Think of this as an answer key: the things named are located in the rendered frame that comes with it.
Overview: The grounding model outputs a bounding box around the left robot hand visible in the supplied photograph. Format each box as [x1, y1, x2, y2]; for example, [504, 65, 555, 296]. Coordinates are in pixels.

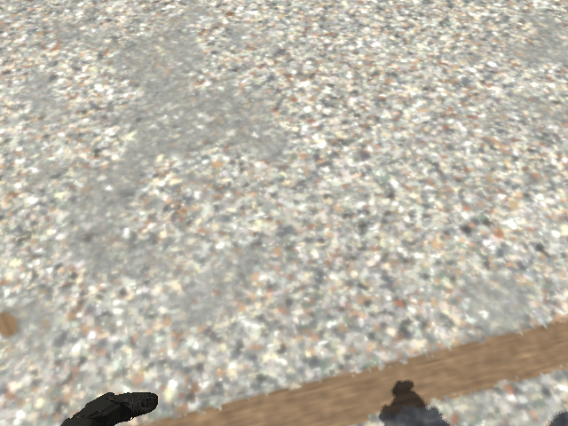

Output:
[60, 392, 158, 426]

